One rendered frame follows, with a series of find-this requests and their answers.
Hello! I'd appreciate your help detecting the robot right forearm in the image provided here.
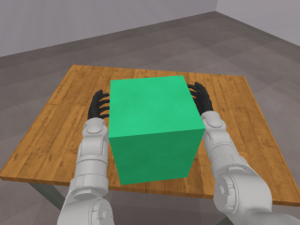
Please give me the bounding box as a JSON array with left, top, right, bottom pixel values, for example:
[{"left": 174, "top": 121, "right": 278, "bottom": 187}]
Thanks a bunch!
[{"left": 201, "top": 111, "right": 273, "bottom": 208}]

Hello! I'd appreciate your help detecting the robot left forearm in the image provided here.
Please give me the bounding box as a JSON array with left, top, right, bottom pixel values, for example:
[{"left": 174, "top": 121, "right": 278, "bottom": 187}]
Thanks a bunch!
[{"left": 57, "top": 117, "right": 110, "bottom": 224}]

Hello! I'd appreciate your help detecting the table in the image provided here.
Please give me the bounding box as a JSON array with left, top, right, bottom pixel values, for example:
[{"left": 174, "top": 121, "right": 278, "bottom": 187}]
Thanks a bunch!
[{"left": 0, "top": 65, "right": 300, "bottom": 225}]

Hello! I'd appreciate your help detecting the left robot upper arm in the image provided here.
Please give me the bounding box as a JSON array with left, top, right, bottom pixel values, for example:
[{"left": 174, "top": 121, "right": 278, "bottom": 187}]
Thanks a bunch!
[{"left": 57, "top": 197, "right": 114, "bottom": 225}]

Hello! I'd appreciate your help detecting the robot right hand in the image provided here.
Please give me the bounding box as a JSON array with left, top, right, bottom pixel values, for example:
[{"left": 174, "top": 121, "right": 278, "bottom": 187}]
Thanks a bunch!
[{"left": 187, "top": 82, "right": 214, "bottom": 116}]

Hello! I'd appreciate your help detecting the right robot upper arm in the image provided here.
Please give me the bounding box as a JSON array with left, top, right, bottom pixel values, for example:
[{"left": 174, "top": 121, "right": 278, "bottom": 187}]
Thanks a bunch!
[{"left": 213, "top": 172, "right": 300, "bottom": 225}]

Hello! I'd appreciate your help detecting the robot left hand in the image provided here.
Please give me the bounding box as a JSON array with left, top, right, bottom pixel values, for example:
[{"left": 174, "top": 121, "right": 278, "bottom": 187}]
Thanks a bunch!
[{"left": 87, "top": 90, "right": 110, "bottom": 120}]

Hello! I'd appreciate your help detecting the carton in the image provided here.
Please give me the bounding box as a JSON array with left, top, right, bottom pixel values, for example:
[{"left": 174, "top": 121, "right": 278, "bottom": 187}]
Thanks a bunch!
[{"left": 108, "top": 75, "right": 205, "bottom": 185}]

